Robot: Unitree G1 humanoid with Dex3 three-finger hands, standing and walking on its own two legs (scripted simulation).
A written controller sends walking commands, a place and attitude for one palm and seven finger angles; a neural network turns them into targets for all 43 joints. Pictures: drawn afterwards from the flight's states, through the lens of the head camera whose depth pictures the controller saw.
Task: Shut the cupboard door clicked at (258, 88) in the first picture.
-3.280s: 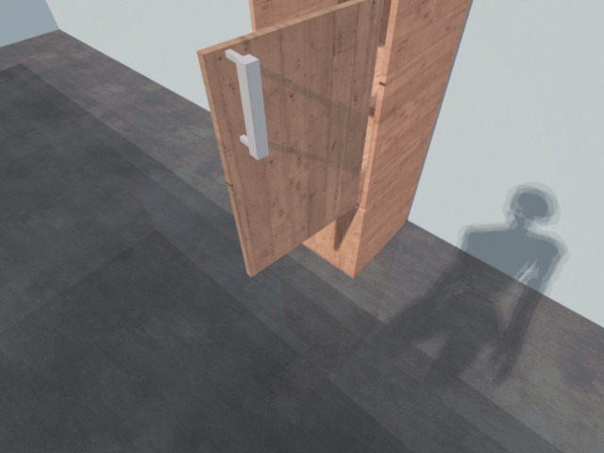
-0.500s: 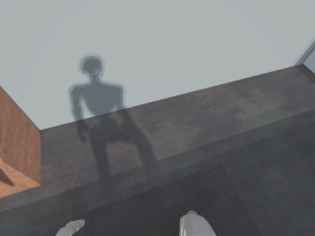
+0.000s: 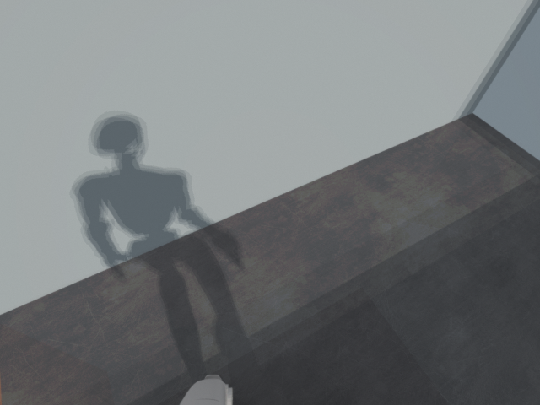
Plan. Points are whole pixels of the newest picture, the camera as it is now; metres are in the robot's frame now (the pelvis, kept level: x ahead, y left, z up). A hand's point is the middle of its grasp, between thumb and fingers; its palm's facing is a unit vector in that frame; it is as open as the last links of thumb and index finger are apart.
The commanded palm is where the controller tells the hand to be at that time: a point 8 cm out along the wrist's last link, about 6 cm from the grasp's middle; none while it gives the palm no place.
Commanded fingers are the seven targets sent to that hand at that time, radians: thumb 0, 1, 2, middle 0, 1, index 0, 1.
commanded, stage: walk to a spot facing it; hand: left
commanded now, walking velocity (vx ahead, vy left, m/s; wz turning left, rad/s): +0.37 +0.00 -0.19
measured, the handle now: out of the picture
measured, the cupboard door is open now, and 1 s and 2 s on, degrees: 82 82 82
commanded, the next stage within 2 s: turn to face it in 0.20 s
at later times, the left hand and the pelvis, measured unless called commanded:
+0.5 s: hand (212, 282) +0.35 +0.14 -0.18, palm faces -0.08 -0.97 -0.23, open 7.3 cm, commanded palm none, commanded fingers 0.00 0.90 0.90 -0.20 -0.30 -0.20 -0.30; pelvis +0.23 -0.04 -0.02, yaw -4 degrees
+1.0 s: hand (202, 268) +0.38 +0.17 -0.17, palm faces +0.25 -0.94 -0.23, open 7.4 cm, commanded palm none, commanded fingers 0.00 0.90 0.90 -0.20 -0.30 -0.20 -0.30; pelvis +0.32 -0.05 -0.01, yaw +12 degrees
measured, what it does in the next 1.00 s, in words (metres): walks ahead: left foot, then right foot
